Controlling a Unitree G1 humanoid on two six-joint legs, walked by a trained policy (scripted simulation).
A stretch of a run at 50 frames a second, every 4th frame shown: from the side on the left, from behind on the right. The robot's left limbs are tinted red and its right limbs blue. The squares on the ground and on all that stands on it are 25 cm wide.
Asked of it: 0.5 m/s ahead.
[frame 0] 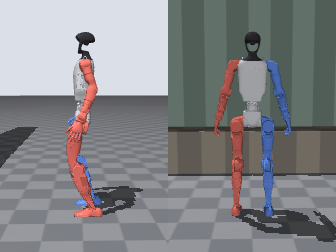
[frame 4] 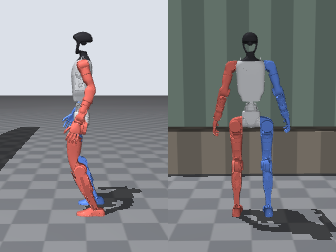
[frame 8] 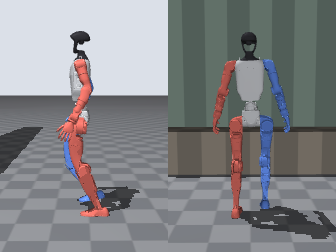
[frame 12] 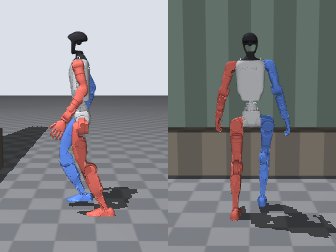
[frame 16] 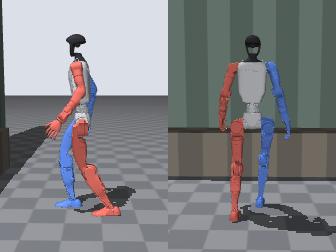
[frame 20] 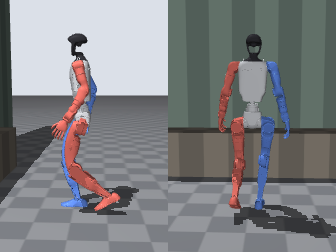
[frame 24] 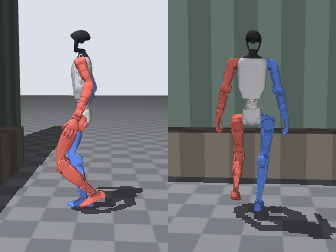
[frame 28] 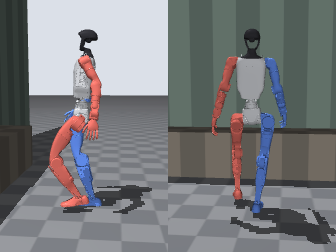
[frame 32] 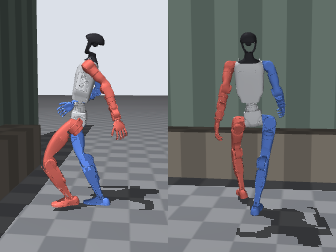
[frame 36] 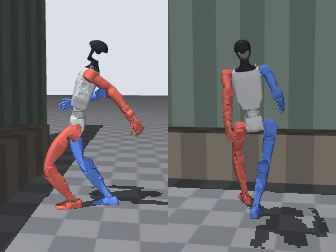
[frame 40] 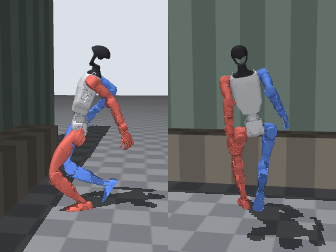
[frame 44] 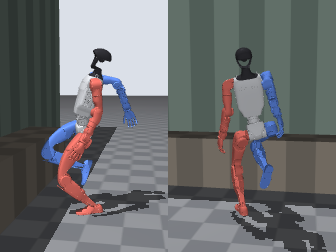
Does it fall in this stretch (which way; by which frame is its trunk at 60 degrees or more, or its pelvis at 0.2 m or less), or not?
no
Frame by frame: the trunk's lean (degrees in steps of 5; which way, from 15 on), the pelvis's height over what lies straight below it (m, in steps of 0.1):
0: 5, 0.8
4: 0, 0.8
8: 0, 0.8
12: 5, 0.8
16: 5, 0.8
20: 5, 0.8
24: 0, 0.8
28: 5, 0.8
32: 15 backward, 0.7
36: 20 backward, 0.7
40: 25 backward and to its left, 0.7
44: 20 backward, 0.7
